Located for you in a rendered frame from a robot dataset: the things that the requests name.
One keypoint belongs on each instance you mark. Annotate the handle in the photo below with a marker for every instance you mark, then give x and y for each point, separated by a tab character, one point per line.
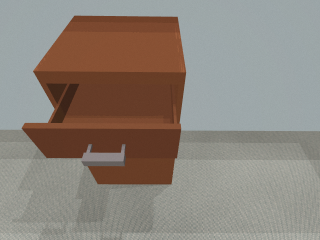
103	158

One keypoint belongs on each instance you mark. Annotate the drawer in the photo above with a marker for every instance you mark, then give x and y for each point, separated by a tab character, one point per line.
141	116

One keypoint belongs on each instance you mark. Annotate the cabinet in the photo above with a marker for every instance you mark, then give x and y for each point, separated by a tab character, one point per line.
119	50

